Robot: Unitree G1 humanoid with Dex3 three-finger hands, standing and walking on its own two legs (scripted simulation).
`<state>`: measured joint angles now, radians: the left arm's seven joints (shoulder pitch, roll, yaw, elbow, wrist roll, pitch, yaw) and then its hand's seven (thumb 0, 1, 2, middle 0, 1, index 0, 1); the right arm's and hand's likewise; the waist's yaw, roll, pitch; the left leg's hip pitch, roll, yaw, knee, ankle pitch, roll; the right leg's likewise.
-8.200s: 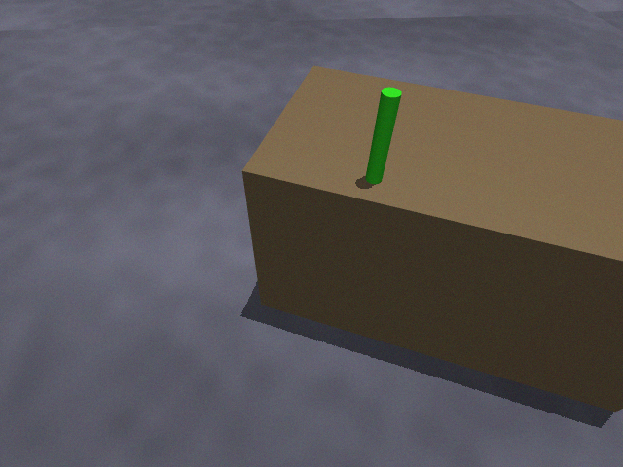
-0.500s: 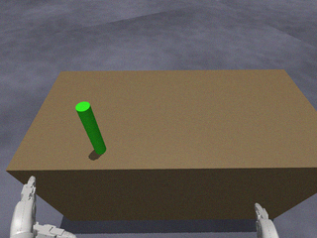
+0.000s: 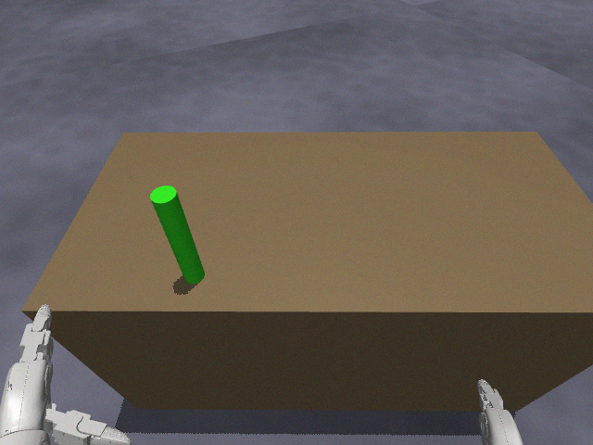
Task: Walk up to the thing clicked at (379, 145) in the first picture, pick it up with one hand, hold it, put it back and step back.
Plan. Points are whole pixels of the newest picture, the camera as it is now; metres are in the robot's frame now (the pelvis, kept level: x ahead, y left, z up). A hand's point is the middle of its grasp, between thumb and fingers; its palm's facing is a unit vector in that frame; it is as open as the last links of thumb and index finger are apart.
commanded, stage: go down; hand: left
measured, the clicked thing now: (181, 240) +0.44 +0.23 -0.02
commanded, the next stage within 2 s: none
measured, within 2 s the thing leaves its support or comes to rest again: neither
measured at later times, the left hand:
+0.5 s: hand (64, 332) +0.24 +0.32 +0.03, palm faces +0.35 -0.91 -0.22, open 17.5 cm
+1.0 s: hand (62, 296) +0.29 +0.35 +0.03, palm faces +0.21 -0.98 -0.06, open 17.5 cm
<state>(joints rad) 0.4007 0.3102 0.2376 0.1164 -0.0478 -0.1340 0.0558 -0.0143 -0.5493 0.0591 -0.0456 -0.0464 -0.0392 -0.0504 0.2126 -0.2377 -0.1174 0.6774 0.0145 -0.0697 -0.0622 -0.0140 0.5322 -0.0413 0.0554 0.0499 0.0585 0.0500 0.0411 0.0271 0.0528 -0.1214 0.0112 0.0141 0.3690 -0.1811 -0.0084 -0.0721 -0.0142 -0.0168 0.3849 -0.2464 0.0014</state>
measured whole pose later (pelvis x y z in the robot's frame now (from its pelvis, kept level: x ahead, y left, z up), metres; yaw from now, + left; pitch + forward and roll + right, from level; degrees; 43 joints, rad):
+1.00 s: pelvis +0.00 +0.02 -0.02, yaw -1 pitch +6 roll -1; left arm -0.15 0.51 0.53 0.75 -0.26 -0.32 -0.45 -0.02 -0.55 0.04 -0.06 -0.04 -0.06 -0.03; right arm 0.19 -0.24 -0.06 0.70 0.01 -0.13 -0.08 -0.01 0.51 -0.05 0.05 0.05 0.06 0.05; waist -0.01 -0.02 -0.07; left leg -0.44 0.02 0.02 0.64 -0.30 0.01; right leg -0.36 -0.01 -0.01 0.59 -0.33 0.02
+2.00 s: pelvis +0.00 +0.02 -0.05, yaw -1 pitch +15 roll -3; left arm -0.49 0.79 0.67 1.06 -0.26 -0.28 -0.63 -0.02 -0.60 0.07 -0.06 -0.05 -0.05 -0.05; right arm 0.25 -0.25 0.04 0.53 0.00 -0.21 -0.10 -0.01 0.52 -0.05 0.05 0.05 0.06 0.05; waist -0.09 -0.03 -0.13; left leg -0.76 0.04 -0.01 0.90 -0.39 0.02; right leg -0.65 0.01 -0.03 0.81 -0.41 0.03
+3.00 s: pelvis +0.00 +0.02 -0.06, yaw -1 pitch +16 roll -3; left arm -0.49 0.82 0.70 1.03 -0.24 -0.21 -0.64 -0.02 -0.57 0.06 -0.06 -0.05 -0.06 -0.05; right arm 0.32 -0.27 0.04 0.40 0.00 -0.21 -0.10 -0.01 0.52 -0.05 0.05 0.05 0.06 0.05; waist -0.09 -0.02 -0.16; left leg -0.82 0.04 -0.02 0.98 -0.44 0.02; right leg -0.71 0.01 -0.04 0.90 -0.46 0.03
